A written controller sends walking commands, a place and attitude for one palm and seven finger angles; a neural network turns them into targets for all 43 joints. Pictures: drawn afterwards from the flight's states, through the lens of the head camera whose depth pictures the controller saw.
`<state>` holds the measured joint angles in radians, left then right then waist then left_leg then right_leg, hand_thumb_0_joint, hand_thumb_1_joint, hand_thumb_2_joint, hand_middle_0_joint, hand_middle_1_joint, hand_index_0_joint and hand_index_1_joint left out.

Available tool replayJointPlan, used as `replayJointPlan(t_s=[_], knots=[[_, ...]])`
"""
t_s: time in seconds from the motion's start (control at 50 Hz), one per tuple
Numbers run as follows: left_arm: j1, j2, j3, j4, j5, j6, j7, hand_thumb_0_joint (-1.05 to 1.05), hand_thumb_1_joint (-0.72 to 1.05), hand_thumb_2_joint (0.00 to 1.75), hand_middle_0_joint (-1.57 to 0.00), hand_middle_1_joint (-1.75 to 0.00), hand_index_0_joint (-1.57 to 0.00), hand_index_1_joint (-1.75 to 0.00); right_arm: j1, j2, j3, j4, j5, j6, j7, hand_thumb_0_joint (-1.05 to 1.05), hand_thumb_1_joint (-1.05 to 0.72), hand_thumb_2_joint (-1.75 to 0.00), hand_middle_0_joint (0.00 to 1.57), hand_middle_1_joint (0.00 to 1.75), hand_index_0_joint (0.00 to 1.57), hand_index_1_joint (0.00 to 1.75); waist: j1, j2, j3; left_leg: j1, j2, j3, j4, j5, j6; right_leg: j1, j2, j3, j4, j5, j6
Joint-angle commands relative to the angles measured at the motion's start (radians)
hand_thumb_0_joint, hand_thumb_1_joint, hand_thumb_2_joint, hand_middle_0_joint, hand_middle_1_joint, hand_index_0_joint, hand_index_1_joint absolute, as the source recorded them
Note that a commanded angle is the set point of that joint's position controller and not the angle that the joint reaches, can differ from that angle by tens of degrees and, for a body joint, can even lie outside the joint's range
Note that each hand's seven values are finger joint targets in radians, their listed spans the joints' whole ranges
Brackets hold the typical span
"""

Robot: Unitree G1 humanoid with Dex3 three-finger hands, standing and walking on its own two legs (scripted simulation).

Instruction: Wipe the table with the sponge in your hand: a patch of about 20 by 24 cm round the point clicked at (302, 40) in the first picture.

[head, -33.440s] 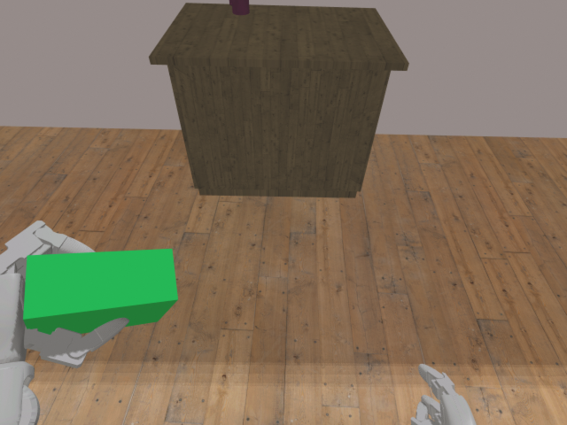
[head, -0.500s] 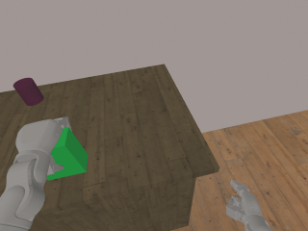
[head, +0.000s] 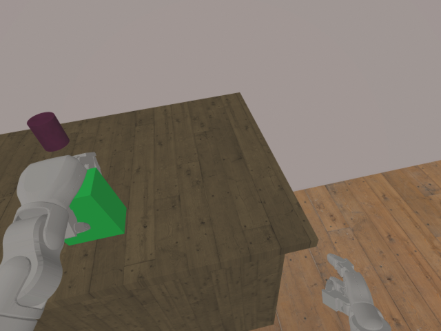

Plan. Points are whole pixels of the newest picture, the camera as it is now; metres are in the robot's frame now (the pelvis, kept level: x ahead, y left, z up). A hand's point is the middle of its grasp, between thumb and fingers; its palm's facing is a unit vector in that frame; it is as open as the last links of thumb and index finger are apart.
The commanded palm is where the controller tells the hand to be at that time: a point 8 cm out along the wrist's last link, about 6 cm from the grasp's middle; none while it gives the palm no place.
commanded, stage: lift the sponge slowly off the table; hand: left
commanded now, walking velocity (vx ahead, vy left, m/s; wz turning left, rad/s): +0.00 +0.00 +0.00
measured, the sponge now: (87, 215) +0.25 +0.30 +0.10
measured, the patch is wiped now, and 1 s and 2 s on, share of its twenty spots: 0.95 0.95 0.95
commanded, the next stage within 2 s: bring the sponge back beside the body in 0.44 s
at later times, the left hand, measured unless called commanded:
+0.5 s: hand (78, 183) +0.26 +0.28 +0.18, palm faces +0.15 -0.03 -0.99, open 9.9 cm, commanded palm +0.22 +0.28 +0.25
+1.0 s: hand (69, 209) +0.22 +0.28 +0.16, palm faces +0.11 -0.04 -0.99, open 9.9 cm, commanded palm +0.19 +0.28 +0.23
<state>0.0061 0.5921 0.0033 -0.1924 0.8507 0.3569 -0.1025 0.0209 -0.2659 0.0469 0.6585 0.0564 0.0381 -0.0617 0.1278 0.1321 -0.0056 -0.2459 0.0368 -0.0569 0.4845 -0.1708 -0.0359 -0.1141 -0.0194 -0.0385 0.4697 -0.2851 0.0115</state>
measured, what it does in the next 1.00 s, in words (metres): stands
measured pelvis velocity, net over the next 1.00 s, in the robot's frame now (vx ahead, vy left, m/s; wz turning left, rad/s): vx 0.00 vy -0.01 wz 0.00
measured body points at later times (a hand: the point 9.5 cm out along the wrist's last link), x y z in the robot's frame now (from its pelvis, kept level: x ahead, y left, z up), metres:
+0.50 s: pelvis -0.01 -0.01 +0.00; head -0.03 -0.06 +0.44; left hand +0.25 +0.28 +0.24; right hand +0.26 -0.19 -0.07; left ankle +0.06 +0.14 -0.74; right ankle -0.02 -0.13 -0.74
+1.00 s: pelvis +0.00 -0.01 +0.00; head -0.03 -0.05 +0.44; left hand +0.21 +0.28 +0.21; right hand +0.25 -0.20 -0.08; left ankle +0.06 +0.14 -0.74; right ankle -0.02 -0.13 -0.74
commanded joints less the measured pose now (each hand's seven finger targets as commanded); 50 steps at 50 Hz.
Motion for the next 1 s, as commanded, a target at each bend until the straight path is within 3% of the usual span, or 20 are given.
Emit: replayJointPlan(t_s=[0.0, 0.04, 0.1, 0.24, 0.32, 0.34, 0.36, 0.42, 0.48, 0.54, 0.6, 0.64, 0.66, 0.68, 0.74, 0.8, 0.84, 0.92, 0.94, 0.98], knots=[[-0.264, 0.258, 0.162, -0.184, 0.026, 0.014, 0.025, 0.00, 0.10, 1.30, -1.20, -1.60, -1.20, -1.60, -0.237, -0.096, -0.031, -0.186, 0.002, -0.052, -0.009, 0.00, -0.90, -0.90, 0.20, 0.30, 0.20, 0.30, 0.009, -0.039, -0.199, 0.127, -0.064, 0.028, -0.054, 0.106, 0.064, -0.045, 0.050, 0.002, -0.093, 0.152, -0.064], [-0.314, 0.262, 0.159, -0.237, 0.029, 0.017, 0.018, 0.00, 0.10, 1.30, -1.20, -1.60, -1.20, -1.60, -0.271, -0.088, -0.022, -0.198, 0.010, -0.059, -0.009, 0.00, -0.90, -0.90, 0.20, 0.30, 0.20, 0.30, 0.004, -0.018, -0.206, 0.137, -0.062, 0.020, -0.058, 0.101, 0.062, -0.052, 0.055, 0.024, -0.090, 0.138, -0.070], [-0.316, 0.245, 0.133, -0.197, 0.029, 0.018, 0.009, 0.00, 0.10, 1.30, -1.20, -1.60, -1.20, -1.60, -0.244, -0.090, -0.024, -0.186, 0.002, -0.057, -0.013, 0.00, -0.90, -0.90, 0.20, 0.30, 0.20, 0.30, 0.000, -0.056, -0.174, 0.127, -0.062, 0.024, -0.063, 0.072, 0.064, -0.072, 0.051, 0.001, -0.103, 0.113, -0.063], [-0.427, 0.289, 0.155, -0.209, 0.047, 0.037, 0.011, 0.00, 0.10, 1.30, -1.20, -1.60, -1.20, -1.60, -0.282, -0.085, -0.016, -0.191, 0.011, -0.062, -0.016, 0.00, -0.90, -0.90, 0.20, 0.30, 0.20, 0.30, 0.011, -0.004, -0.208, 0.128, -0.062, 0.016, -0.075, 0.054, 0.059, -0.060, 0.056, 0.038, -0.094, 0.084, -0.078], [-0.421, 0.288, 0.150, -0.185, 0.033, 0.052, 0.002, 0.00, 0.10, 1.30, -1.20, -1.60, -1.20, -1.60, -0.265, -0.087, -0.017, -0.185, 0.011, -0.053, -0.012, 0.00, -0.90, -0.90, 0.20, 0.30, 0.20, 0.30, 0.014, -0.045, -0.227, 0.120, -0.064, 0.022, -0.066, 0.079, 0.057, -0.050, 0.044, 0.015, -0.088, 0.111, -0.067], [-0.415, 0.289, 0.157, -0.184, 0.034, 0.059, -0.002, 0.00, 0.10, 1.30, -1.20, -1.60, -1.20, -1.60, -0.283, -0.085, -0.011, -0.195, 0.015, -0.058, -0.012, 0.00, -0.90, -0.90, 0.20, 0.30, 0.20, 0.30, 0.016, -0.006, -0.213, 0.113, -0.062, 0.018, -0.071, 0.063, 0.056, -0.057, 0.052, 0.034, -0.086, 0.091, -0.076], [-0.404, 0.247, 0.117, -0.153, 0.029, 0.063, -0.009, 0.00, 0.10, 1.30, -1.20, -1.60, -1.20, -1.60, -0.266, -0.084, -0.009, -0.193, 0.012, -0.055, -0.012, 0.00, -0.90, -0.90, 0.20, 0.30, 0.20, 0.30, 0.011, -0.043, -0.203, 0.099, -0.062, 0.025, -0.068, 0.058, 0.055, -0.060, 0.049, 0.004, -0.082, 0.093, -0.070], [-0.371, 0.252, 0.118, -0.154, 0.020, 0.063, -0.023, 0.00, 0.10, 1.30, -1.20, -1.60, -1.20, -1.60, -0.260, -0.088, -0.014, -0.196, 0.014, -0.049, -0.009, 0.00, -0.90, -0.90, 0.20, 0.30, 0.20, 0.30, 0.010, -0.068, -0.204, 0.101, -0.060, 0.026, -0.060, 0.056, 0.060, -0.068, 0.041, 0.011, -0.085, 0.103, -0.060], [-0.372, 0.299, 0.156, -0.159, 0.032, 0.062, -0.031, 0.00, 0.10, 1.30, -1.20, -1.60, -1.20, -1.60, -0.253, -0.093, -0.014, -0.198, 0.015, -0.051, -0.009, 0.00, -0.90, -0.90, 0.20, 0.30, 0.20, 0.30, 0.009, -0.081, -0.213, 0.092, -0.062, 0.026, -0.048, 0.064, 0.061, -0.066, 0.042, 0.018, -0.074, 0.109, -0.061], [-0.372, 0.319, 0.179, -0.239, 0.039, 0.048, -0.031, 0.00, 0.10, 1.30, -1.20, -1.60, -1.20, -1.60, -0.271, -0.090, -0.015, -0.216, 0.014, -0.055, -0.008, 0.00, -0.90, -0.90, 0.20, 0.30, 0.20, 0.30, 0.016, -0.020, -0.242, 0.106, -0.067, 0.021, -0.040, 0.084, 0.063, -0.053, 0.049, 0.039, -0.065, 0.127, -0.071], [-0.274, 0.312, 0.195, -0.222, 0.013, 0.030, -0.027, 0.00, 0.10, 1.30, -1.20, -1.60, -1.20, -1.60, -0.229, -0.092, -0.021, -0.213, 0.003, -0.054, -0.009, 0.00, -0.90, -0.90, 0.20, 0.30, 0.20, 0.30, 0.018, -0.083, -0.211, 0.098, -0.067, 0.033, -0.021, 0.102, 0.066, -0.063, 0.041, 0.016, -0.065, 0.168, -0.058], [-0.263, 0.350, 0.243, -0.264, 0.010, 0.022, -0.015, 0.00, 0.10, 1.30, -1.20, -1.60, -1.20, -1.60, -0.248, -0.091, -0.022, -0.216, 0.009, -0.059, -0.009, 0.00, -0.90, -0.90, 0.20, 0.30, 0.20, 0.30, 0.021, -0.034, -0.219, 0.104, -0.067, 0.024, -0.019, 0.101, 0.063, -0.063, 0.047, 0.050, -0.064, 0.157, -0.067], [-0.251, 0.322, 0.219, -0.230, 0.004, 0.023, -0.012, 0.00, 0.10, 1.30, -1.20, -1.60, -1.20, -1.60, -0.220, -0.090, -0.021, -0.211, 0.004, -0.056, -0.011, 0.00, -0.90, -0.90, 0.20, 0.30, 0.20, 0.30, 0.016, -0.068, -0.202, 0.091, -0.066, 0.033, -0.016, 0.098, 0.063, -0.067, 0.042, 0.020, -0.062, 0.158, -0.061], [-0.237, 0.345, 0.247, -0.229, 0.001, 0.018, -0.006, 0.00, 0.10, 1.30, -1.20, -1.60, -1.20, -1.60, -0.214, -0.093, -0.026, -0.205, 0.007, -0.058, -0.009, 0.00, -0.90, -0.90, 0.20, 0.30, 0.20, 0.30, 0.015, -0.079, -0.199, 0.094, -0.063, 0.031, -0.013, 0.104, 0.062, -0.071, 0.040, 0.028, -0.064, 0.166, -0.056], [-0.238, 0.334, 0.239, -0.281, -0.009, 0.013, -0.003, 0.00, 0.10, 1.30, -1.20, -1.60, -1.20, -1.60, -0.247, -0.092, -0.025, -0.219, 0.013, -0.066, -0.013, 0.00, -0.90, -0.90, 0.20, 0.30, 0.20, 0.30, 0.010, -0.028, -0.184, 0.105, -0.067, 0.026, -0.013, 0.086, 0.062, -0.086, 0.047, 0.054, -0.074, 0.140, -0.064], [-0.204, 0.292, 0.196, -0.246, -0.015, 0.002, -0.005, 0.00, 0.10, 1.30, -1.20, -1.60, -1.20, -1.60, -0.213, -0.094, -0.031, -0.205, 0.003, -0.069, -0.019, 0.00, -0.90, -0.90, 0.20, 0.30, 0.20, 0.30, 0.005, -0.055, -0.154, 0.103, -0.065, 0.033, -0.019, 0.062, 0.064, -0.101, 0.042, 0.016, -0.086, 0.117, -0.052], [-0.213, 0.292, 0.201, -0.309, -0.012, -0.012, -0.003, 0.00, 0.10, 1.30, -1.20, -1.60, -1.20, -1.60, -0.247, -0.084, -0.027, -0.218, 0.010, -0.085, -0.022, 0.00, -0.90, -0.90, 0.20, 0.30, 0.20, 0.30, 0.005, -0.032, -0.175, 0.120, -0.066, 0.024, -0.017, 0.062, 0.065, -0.098, 0.048, 0.049, -0.084, 0.110, -0.062], [-0.167, 0.326, 0.240, -0.307, -0.005, -0.023, 0.015, 0.00, 0.10, 1.30, -1.20, -1.60, -1.20, -1.60, -0.205, -0.091, -0.035, -0.201, -0.002, -0.078, -0.020, 0.00, -0.90, -0.90, 0.20, 0.30, 0.20, 0.30, 0.012, -0.050, -0.196, 0.117, -0.064, 0.028, -0.016, 0.090, 0.062, -0.074, 0.038, 0.025, -0.077, 0.143, -0.054], [-0.170, 0.324, 0.249, -0.346, -0.003, -0.021, 0.020, 0.00, 0.10, 1.30, -1.20, -1.60, -1.20, -1.60, -0.247, -0.085, -0.028, -0.214, 0.003, -0.086, -0.019, 0.00, -0.90, -0.90, 0.20, 0.30, 0.20, 0.30, 0.019, -0.009, -0.196, 0.123, -0.064, 0.019, -0.020, 0.089, 0.062, -0.073, 0.052, 0.052, -0.076, 0.132, -0.069], [-0.143, 0.308, 0.239, -0.322, -0.005, -0.020, 0.031, 0.00, 0.10, 1.30, -1.20, -1.60, -1.20, -1.60, -0.212, -0.083, -0.030, -0.200, -0.001, -0.079, -0.016, 0.00, -0.90, -0.90, 0.20, 0.30, 0.20, 0.30, 0.015, -0.034, -0.175, 0.112, -0.059, 0.025, -0.025, 0.083, 0.056, -0.083, 0.044, 0.021, -0.080, 0.116, -0.059]])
